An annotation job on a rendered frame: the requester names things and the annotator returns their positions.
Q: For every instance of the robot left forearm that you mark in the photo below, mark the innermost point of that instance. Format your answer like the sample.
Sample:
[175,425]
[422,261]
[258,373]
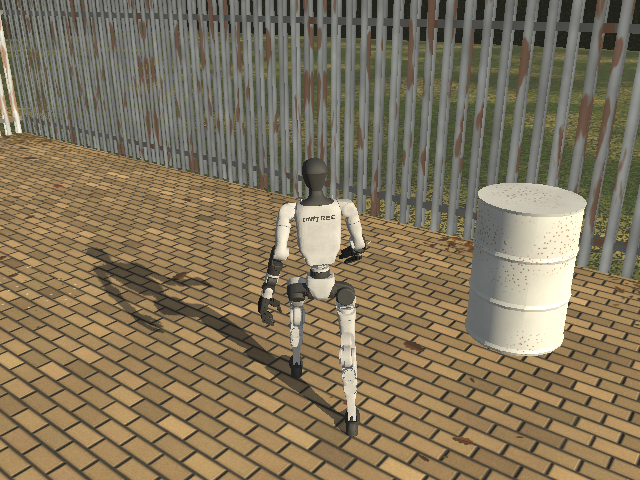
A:
[272,276]

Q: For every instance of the robot left hand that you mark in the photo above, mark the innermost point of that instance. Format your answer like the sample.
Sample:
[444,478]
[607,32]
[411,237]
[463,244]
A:
[263,307]

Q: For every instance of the robot right forearm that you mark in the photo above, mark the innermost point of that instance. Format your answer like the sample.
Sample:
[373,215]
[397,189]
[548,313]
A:
[359,252]

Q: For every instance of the robot right shin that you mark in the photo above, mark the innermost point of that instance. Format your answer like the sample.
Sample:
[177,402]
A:
[349,379]

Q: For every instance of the right robot upper arm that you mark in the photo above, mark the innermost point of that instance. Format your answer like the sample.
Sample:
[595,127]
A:
[352,220]

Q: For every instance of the right robot foot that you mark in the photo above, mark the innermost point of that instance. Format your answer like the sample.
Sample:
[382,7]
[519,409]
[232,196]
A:
[352,426]

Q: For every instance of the robot right hand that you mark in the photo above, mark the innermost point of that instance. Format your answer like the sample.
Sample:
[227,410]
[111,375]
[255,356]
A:
[349,252]

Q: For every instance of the left robot upper arm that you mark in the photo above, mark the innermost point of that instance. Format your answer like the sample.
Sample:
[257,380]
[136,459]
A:
[285,214]

